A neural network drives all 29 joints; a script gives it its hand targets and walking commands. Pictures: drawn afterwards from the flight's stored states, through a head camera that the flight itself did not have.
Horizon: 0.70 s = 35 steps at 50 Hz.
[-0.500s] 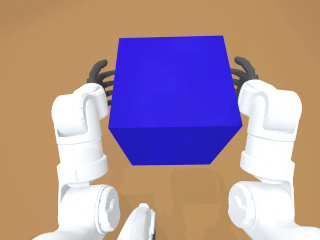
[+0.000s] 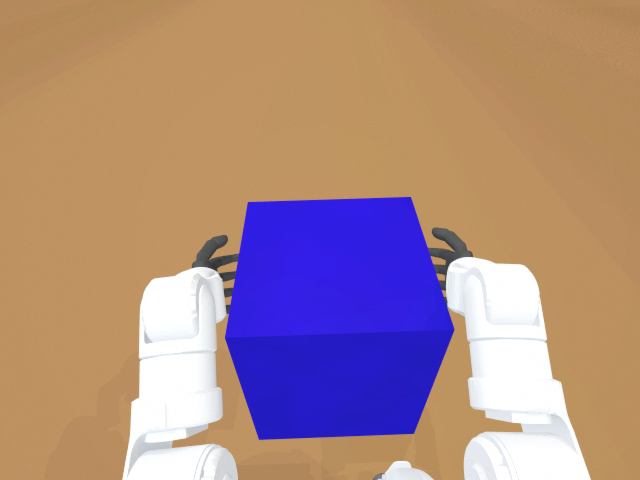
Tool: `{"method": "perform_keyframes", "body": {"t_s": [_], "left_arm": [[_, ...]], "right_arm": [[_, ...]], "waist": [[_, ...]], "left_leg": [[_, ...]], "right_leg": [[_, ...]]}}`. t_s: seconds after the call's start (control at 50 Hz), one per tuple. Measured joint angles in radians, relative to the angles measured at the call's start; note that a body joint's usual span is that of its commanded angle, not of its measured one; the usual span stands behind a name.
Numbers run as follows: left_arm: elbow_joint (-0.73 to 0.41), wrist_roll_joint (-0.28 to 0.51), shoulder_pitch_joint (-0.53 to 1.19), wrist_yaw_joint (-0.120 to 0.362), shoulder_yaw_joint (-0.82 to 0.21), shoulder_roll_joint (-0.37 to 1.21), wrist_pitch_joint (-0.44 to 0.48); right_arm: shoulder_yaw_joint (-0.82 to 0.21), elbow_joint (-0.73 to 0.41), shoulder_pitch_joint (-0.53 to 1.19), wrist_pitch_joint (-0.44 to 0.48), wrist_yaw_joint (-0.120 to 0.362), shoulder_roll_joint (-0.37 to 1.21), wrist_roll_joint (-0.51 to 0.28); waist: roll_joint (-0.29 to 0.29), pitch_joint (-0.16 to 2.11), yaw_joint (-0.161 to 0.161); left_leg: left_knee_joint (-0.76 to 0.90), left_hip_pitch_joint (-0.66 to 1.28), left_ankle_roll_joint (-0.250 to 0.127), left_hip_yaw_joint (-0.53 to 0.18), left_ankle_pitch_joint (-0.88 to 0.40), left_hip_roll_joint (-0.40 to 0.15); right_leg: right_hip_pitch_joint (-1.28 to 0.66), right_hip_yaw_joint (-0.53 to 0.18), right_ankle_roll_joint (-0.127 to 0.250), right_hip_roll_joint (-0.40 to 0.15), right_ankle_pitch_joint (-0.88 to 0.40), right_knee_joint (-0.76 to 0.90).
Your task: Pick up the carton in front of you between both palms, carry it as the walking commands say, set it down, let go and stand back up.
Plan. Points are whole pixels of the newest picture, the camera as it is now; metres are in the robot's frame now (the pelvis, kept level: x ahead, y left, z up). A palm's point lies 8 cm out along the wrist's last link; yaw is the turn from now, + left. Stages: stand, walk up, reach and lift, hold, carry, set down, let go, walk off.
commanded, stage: carry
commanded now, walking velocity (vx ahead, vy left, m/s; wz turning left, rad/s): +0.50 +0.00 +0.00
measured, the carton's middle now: (333, 321) +0.33 -0.01 +0.00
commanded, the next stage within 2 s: none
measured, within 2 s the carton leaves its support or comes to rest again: neither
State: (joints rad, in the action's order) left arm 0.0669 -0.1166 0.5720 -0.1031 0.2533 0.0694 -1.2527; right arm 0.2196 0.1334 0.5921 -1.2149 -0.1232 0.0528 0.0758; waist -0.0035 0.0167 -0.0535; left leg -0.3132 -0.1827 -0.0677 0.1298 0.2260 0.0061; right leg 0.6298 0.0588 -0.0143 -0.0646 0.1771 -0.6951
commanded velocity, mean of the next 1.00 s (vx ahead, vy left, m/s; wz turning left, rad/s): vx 0.50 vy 0.00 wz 0.00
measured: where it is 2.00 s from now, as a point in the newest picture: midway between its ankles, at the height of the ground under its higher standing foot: (310, 256)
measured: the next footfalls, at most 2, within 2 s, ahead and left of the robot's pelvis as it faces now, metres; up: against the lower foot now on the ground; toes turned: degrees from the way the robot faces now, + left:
right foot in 0.14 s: +0.26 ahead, -0.13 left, +0.00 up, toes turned -7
left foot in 0.58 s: +0.57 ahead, +0.11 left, +0.00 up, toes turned +13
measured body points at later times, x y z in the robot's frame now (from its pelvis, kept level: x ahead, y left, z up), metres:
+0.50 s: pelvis +0.34 -0.03 -0.01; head +0.31 -0.04 +0.44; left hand +0.60 +0.14 +0.09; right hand +0.62 -0.17 +0.09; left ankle +0.48 +0.11 -0.72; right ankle +0.22 -0.13 -0.75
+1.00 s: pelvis +0.66 -0.02 -0.01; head +0.64 -0.02 +0.44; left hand +0.93 +0.14 +0.08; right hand +0.93 -0.17 +0.07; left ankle +0.54 +0.10 -0.75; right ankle +0.79 -0.12 -0.74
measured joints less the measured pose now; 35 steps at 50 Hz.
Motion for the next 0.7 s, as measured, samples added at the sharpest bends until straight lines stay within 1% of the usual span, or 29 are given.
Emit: {"method": "perform_keyframes", "body": {"t_s": [0.08, 0.12, 0.14, 0.16, 0.18, 0.2, 0.22, 0.24, 0.26, 0.3, 0.34, 0.4, 0.46, 0.52, 0.56, 0.58, 0.6, 0.62, 0.64, 0.66, 0.68, 0.7], "left_arm": [[-0.153, 0.014, -0.127, 0.000, -0.023, 0.031, 0.038], [-0.228, 0.020, -0.185, 0.000, -0.033, 0.050, 0.050], [-0.255, 0.019, -0.209, 0.001, -0.040, 0.065, 0.060], [-0.270, 0.013, -0.233, 0.003, -0.049, 0.083, 0.081], [-0.281, 0.005, -0.255, 0.004, -0.060, 0.100, 0.095], [-0.292, 0.001, -0.278, 0.005, -0.081, 0.098, 0.098], [-0.301, 0.003, -0.302, 0.008, -0.101, 0.089, 0.095], [-0.313, 0.006, -0.327, 0.010, -0.116, 0.081, 0.088], [-0.326, 0.010, -0.351, 0.011, -0.128, 0.075, 0.079], [-0.358, 0.015, -0.388, 0.011, -0.142, 0.068, 0.060], [-0.390, 0.019, -0.410, 0.011, -0.147, 0.065, 0.046], [-0.417, 0.023, -0.421, 0.012, -0.149, 0.064, 0.035], [-0.413, 0.018, -0.420, 0.017, -0.154, 0.063, 0.027], [-0.389, 0.008, -0.418, 0.021, -0.158, 0.063, 0.015], [-0.371, 0.001, -0.415, 0.022, -0.156, 0.064, 0.006], [-0.362, -0.003, -0.410, 0.023, -0.150, 0.063, 0.002], [-0.346, -0.005, -0.408, 0.023, -0.142, 0.057, 0.004], [-0.327, -0.004, -0.408, 0.024, -0.135, 0.049, 0.005], [-0.308, -0.002, -0.407, 0.025, -0.129, 0.041, 0.005], [-0.292, 0.000, -0.406, 0.025, -0.125, 0.037, 0.004], [-0.280, -0.001, -0.405, 0.025, -0.122, 0.039, 0.005], [-0.273, -0.004, -0.407, 0.025, -0.120, 0.046, 0.008]], "right_arm": [[-0.003, -0.155, -0.112, 0.028, 0.005, 0.055, 0.019], [-0.007, -0.244, -0.175, 0.034, 0.011, 0.082, 0.028], [-0.010, -0.287, -0.208, 0.037, 0.016, 0.088, 0.032], [-0.011, -0.318, -0.235, 0.043, 0.022, 0.085, 0.030], [-0.011, -0.344, -0.263, 0.046, 0.029, 0.082, 0.030], [-0.013, -0.363, -0.291, 0.047, 0.035, 0.084, 0.031], [-0.018, -0.380, -0.320, 0.046, 0.037, 0.092, 0.034], [-0.029, -0.397, -0.349, 0.042, 0.037, 0.098, 0.040], [-0.050, -0.411, -0.375, 0.034, 0.036, 0.092, 0.041], [-0.082, -0.437, -0.409, 0.015, 0.033, 0.084, 0.039], [-0.101, -0.460, -0.425, 0.003, 0.030, 0.081, 0.038], [-0.115, -0.488, -0.438, -0.008, 0.029, 0.080, 0.041], [-0.115, -0.495, -0.444, -0.019, 0.029, 0.079, 0.044], [-0.109, -0.475, -0.446, -0.031, 0.030, 0.079, 0.045], [-0.103, -0.451, -0.440, -0.037, 0.032, 0.079, 0.046], [-0.102, -0.432, -0.432, -0.035, 0.033, 0.080, 0.047], [-0.106, -0.398, -0.425, -0.023, 0.034, 0.082, 0.049], [-0.112, -0.360, -0.414, -0.013, 0.035, 0.083, 0.053], [-0.117, -0.327, -0.405, -0.007, 0.035, 0.084, 0.057], [-0.121, -0.306, -0.403, -0.004, 0.032, 0.085, 0.059], [-0.122, -0.296, -0.408, -0.002, 0.030, 0.084, 0.061], [-0.121, -0.296, -0.418, 0.001, 0.031, 0.083, 0.059]], "waist": [[0.008, 0.006, 0.038], [0.008, 0.018, 0.048], [0.000, 0.029, 0.051], [-0.025, 0.033, 0.059], [-0.034, 0.035, 0.068], [-0.031, 0.036, 0.071], [-0.023, 0.039, 0.072], [-0.015, 0.043, 0.073], [-0.010, 0.047, 0.074], [-0.003, 0.055, 0.077], [0.000, 0.067, 0.079], [-0.002, 0.095, 0.077], [-0.001, 0.133, 0.071], [0.005, 0.170, 0.069], [0.015, 0.184, 0.070], [0.025, 0.186, 0.069], [0.048, 0.188, 0.063], [0.057, 0.187, 0.054], [0.053, 0.180, 0.048], [0.046, 0.168, 0.044], [0.040, 0.154, 0.041], [0.037, 0.142, 0.038]], "left_leg": [[0.021, 0.097, 0.038, -0.004, 0.076, -0.017], [-0.047, 0.122, 0.059, -0.010, 0.153, -0.029], [-0.128, 0.111, 0.068, -0.012, 0.202, -0.042], [-0.254, 0.067, 0.072, -0.022, 0.199, -0.070], [-0.409, 0.004, 0.077, -0.050, 0.203, -0.071], [-0.558, -0.063, 0.078, -0.074, 0.224, -0.057], [-0.670, -0.126, 0.075, -0.084, 0.231, -0.044], [-0.730, -0.180, 0.074, -0.083, 0.220, -0.037], [-0.740, -0.223, 0.075, -0.076, 0.201, -0.037], [-0.674, -0.290, 0.084, -0.059, 0.165, -0.045], [-0.573, -0.338, 0.092, -0.047, 0.126, -0.058], [-0.412, -0.380, 0.096, -0.029, 0.022, -0.080], [-0.288, -0.386, 0.091, -0.001, -0.083, -0.090], [-0.213, -0.360, 0.078, 0.035, -0.141, -0.088], [-0.173, -0.318, 0.065, 0.067, -0.128, -0.078], [-0.171, -0.296, 0.047, 0.080, -0.154, -0.069], [-0.217, -0.299, 0.024, 0.093, -0.158, -0.057], [-0.261, -0.302, 0.008, 0.102, -0.119, -0.055], [-0.277, -0.296, -0.004, 0.105, -0.077, -0.058], [-0.270, -0.279, -0.008, 0.106, -0.050, -0.060], [-0.248, -0.257, -0.001, 0.106, -0.044, -0.061], [-0.219, -0.232, 0.006, 0.106, -0.047, -0.059]], "right_leg": [[-0.065, 0.054, 0.006, 0.015, -0.129, 0.209], [-0.146, 0.100, 0.017, 0.029, -0.180, 0.320], [-0.183, 0.116, 0.036, 0.037, -0.182, 0.337], [-0.184, 0.133, 0.060, 0.050, -0.147, 0.298], [-0.187, 0.141, 0.076, 0.052, -0.102, 0.262], [-0.200, 0.143, 0.084, 0.048, -0.066, 0.247], [-0.222, 0.142, 0.085, 0.041, -0.041, 0.250], [-0.250, 0.141, 0.072, 0.036, -0.032, 0.267], [-0.281, 0.139, 0.067, 0.032, -0.023, 0.289], [-0.344, 0.134, 0.068, 0.028, -0.009, 0.337], [-0.401, 0.128, 0.065, 0.026, 0.009, 0.373], [-0.485, 0.123, 0.052, 0.028, 0.051, 0.405], [-0.573, 0.123, 0.032, 0.028, 0.110, 0.420], [-0.659, 0.118, 0.006, 0.025, 0.186, 0.415], [-0.701, 0.107, -0.014, 0.013, 0.258, 0.369], [-0.704, 0.102, -0.023, -0.002, 0.307, 0.309], [-0.674, 0.097, -0.026, -0.033, 0.349, 0.202], [-0.610, 0.072, -0.026, -0.043, 0.327, 0.045], [-0.526, 0.037, -0.022, -0.032, 0.311, -0.126], [-0.441, 0.014, -0.014, -0.016, 0.300, -0.273], [-0.362, 0.004, -0.005, -0.004, 0.283, -0.380], [-0.292, 0.004, 0.002, -0.001, 0.255, -0.437]]}}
